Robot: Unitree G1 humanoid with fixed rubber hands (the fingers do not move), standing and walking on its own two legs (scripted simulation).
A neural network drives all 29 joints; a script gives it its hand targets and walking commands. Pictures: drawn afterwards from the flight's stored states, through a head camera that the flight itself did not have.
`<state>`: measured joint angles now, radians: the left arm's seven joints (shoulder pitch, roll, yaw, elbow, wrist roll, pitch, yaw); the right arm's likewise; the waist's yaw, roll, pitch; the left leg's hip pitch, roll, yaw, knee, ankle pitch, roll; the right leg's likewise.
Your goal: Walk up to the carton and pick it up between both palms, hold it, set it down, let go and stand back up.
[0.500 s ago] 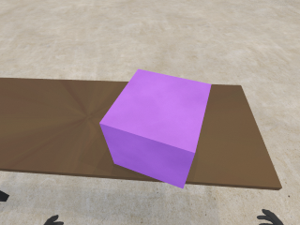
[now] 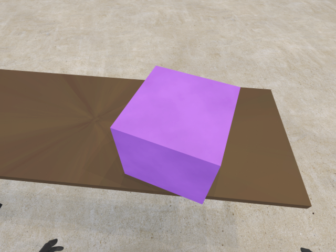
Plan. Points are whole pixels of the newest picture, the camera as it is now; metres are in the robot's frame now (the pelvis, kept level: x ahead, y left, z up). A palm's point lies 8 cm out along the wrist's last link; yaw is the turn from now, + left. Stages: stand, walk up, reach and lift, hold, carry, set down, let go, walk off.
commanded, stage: walk up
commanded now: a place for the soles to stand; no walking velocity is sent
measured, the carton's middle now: (178, 133) +0.44 -0.01 -0.02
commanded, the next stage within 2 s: none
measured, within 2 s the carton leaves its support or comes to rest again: neither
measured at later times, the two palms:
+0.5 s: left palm out of the picture +0.13 +0.30 -0.10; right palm out of the picture +0.08 -0.34 -0.11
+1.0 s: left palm out of the picture +0.11 +0.27 -0.10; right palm out of the picture +0.15 -0.34 -0.10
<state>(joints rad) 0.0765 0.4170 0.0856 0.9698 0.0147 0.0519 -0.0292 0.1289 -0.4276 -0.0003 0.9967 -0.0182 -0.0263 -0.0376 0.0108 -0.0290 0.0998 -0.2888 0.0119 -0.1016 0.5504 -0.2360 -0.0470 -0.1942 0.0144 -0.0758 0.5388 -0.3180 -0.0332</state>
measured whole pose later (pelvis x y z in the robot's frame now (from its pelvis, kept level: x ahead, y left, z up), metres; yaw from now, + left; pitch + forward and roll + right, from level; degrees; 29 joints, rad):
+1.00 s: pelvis +0.02 -0.03 +0.00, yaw +0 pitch -2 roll +0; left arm 0.14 0.36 0.04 0.94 0.00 -0.01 0.00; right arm 0.07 -0.41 -0.02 0.93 -0.01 -0.02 -0.01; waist 0.01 0.02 0.09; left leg -0.26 0.04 -0.03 0.57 -0.28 -0.05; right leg -0.18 0.05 0.03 0.59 -0.37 -0.04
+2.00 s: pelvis +0.01 -0.01 +0.01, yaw -2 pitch -3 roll +0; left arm 0.12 0.37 0.03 1.09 0.01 -0.01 0.00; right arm 0.05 -0.38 -0.01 1.07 -0.01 -0.02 0.00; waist 0.01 0.01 0.05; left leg -0.15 0.02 0.01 0.35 -0.15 -0.02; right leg -0.08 0.02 0.06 0.34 -0.22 0.00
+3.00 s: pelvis +0.00 +0.01 +0.01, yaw -6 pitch -7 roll +0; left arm 0.19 0.34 0.07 0.38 -0.03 0.30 -0.05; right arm 0.27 -0.17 -0.09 0.47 -0.01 -0.07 -0.05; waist 0.03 -0.02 0.11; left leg -0.08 0.03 0.10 0.41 -0.20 0.00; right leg -0.05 -0.03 0.04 0.41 -0.24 0.04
